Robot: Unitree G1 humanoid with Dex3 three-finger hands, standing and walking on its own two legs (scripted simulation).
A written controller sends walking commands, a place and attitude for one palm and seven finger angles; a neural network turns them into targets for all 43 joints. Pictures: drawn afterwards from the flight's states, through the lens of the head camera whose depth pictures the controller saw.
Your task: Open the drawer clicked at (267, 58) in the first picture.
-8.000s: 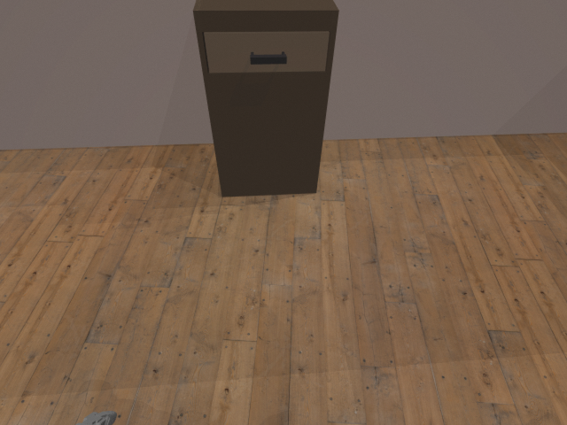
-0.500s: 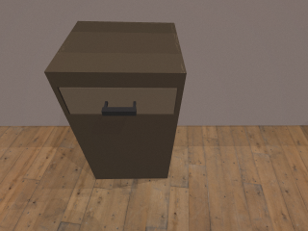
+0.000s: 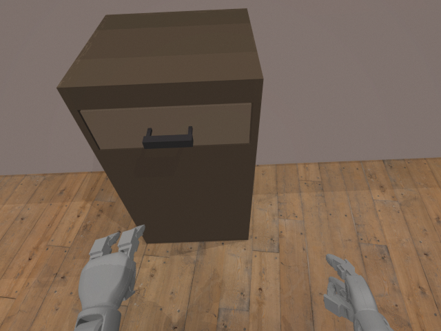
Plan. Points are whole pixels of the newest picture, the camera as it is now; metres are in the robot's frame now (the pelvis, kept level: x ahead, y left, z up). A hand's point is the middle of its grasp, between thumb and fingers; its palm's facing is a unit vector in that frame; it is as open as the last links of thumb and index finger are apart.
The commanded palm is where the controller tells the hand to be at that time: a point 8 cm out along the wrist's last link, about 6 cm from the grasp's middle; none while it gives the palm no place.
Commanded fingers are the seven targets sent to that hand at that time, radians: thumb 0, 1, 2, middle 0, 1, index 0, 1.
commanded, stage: raise the hand with hooked fingers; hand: left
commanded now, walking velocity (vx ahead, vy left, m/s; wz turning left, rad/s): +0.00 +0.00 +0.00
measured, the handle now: (169, 136) +0.58 +0.20 -0.01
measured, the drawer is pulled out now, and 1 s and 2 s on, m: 0.00 0.00 0.00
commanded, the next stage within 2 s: move the hooked fingers above the handle in 1.54 s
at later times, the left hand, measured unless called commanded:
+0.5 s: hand (114, 255) +0.24 +0.22 +0.01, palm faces -0.06 -0.13 -0.99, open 11.2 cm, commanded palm +0.22 +0.23 +0.08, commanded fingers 0.00 -0.13 0.46 -0.27 -0.96 -0.27 -0.96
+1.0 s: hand (91, 203) +0.30 +0.26 +0.09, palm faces +0.07 -0.08 -0.99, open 13.7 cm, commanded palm +0.28 +0.26 +0.14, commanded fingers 0.00 -0.50 0.30 -0.30 -1.20 -0.30 -1.20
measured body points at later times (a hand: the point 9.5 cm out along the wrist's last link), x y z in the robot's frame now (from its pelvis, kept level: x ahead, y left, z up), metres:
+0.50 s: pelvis +0.02 -0.03 +0.01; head +0.04 -0.06 +0.46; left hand +0.24 +0.22 +0.07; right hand +0.21 -0.23 -0.10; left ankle +0.03 +0.11 -0.71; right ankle +0.00 -0.10 -0.71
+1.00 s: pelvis +0.02 +0.01 +0.02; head +0.03 -0.02 +0.47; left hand +0.29 +0.26 +0.14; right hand +0.25 -0.19 -0.07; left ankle +0.03 +0.11 -0.71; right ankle +0.00 -0.10 -0.71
